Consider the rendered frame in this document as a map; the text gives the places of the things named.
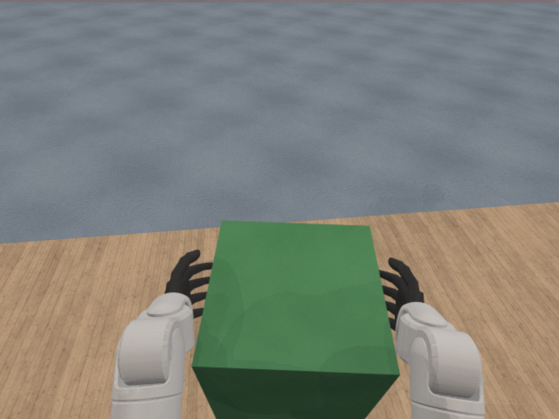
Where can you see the robot left forearm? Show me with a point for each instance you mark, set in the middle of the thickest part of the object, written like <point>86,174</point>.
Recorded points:
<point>149,361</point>

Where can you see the carton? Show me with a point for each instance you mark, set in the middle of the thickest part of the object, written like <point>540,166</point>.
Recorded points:
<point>295,324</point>

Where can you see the right robot hand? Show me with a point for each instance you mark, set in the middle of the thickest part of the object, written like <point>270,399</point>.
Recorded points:
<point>407,285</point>

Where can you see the robot right forearm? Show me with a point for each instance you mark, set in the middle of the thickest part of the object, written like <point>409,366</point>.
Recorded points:
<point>446,380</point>

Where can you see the left robot hand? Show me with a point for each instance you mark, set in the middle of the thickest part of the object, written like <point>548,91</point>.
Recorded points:
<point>180,276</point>

